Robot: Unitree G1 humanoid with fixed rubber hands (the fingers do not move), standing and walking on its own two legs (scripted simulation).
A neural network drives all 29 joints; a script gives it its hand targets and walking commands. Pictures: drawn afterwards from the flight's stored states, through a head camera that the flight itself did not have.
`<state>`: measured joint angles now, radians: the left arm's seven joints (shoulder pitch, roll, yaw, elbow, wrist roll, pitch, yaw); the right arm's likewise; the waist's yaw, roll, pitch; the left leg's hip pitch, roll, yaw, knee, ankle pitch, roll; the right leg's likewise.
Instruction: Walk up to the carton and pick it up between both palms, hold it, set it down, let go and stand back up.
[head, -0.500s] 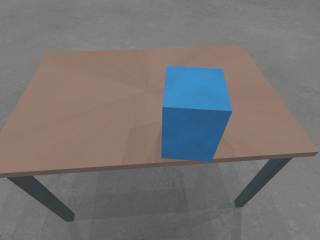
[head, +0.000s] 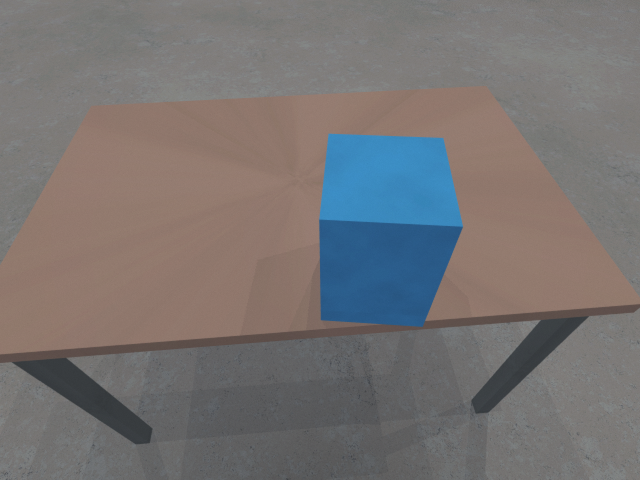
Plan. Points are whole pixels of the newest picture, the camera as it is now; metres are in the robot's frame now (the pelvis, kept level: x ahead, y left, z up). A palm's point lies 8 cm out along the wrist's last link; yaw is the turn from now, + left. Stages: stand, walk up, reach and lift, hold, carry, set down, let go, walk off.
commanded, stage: reach and lift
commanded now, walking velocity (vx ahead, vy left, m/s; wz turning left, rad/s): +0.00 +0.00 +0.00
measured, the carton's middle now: (377, 235) +0.45 -0.05 +0.03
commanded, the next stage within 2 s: none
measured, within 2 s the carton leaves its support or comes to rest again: neither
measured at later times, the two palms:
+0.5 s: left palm out of the picture +0.13 +0.21 -0.11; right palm out of the picture +0.11 -0.26 -0.09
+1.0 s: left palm (190, 461) +0.16 +0.19 -0.07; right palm out of the picture +0.12 -0.23 -0.05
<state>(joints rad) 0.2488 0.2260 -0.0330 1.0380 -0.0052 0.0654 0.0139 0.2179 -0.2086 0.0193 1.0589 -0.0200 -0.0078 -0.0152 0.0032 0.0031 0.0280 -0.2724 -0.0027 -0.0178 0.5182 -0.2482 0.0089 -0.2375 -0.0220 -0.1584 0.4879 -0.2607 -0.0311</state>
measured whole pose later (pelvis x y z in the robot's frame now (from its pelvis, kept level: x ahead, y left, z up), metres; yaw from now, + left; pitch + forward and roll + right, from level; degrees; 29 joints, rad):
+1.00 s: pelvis +0.00 +0.00 +0.01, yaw -6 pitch -3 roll +0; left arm 0.29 0.15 -0.04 0.31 -0.03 0.26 0.09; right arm 0.28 -0.17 -0.05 0.50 0.02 -0.04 0.09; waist 0.04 -0.05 0.06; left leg -0.12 0.03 0.10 0.37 -0.19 0.00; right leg -0.14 0.01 -0.05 0.37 -0.17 -0.03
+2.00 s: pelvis +0.02 +0.00 +0.01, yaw -7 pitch -3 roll +0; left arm 0.20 0.09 -0.14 0.23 -0.07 -0.10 0.19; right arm 0.19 -0.15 -0.03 0.37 0.15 -0.20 0.04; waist 0.02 -0.04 0.02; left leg -0.07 0.03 0.11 0.33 -0.20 0.00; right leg -0.10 0.02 -0.04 0.34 -0.18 -0.03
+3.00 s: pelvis +0.00 -0.01 +0.01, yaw -8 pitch +1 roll +0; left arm -0.43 0.08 0.14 0.06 -0.04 0.59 0.14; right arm -0.51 -0.27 0.05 0.39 0.34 0.24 -0.11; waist -0.02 -0.04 0.03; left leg -0.17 0.05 0.13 0.30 -0.15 -0.01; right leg -0.21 0.04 -0.02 0.32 -0.13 -0.04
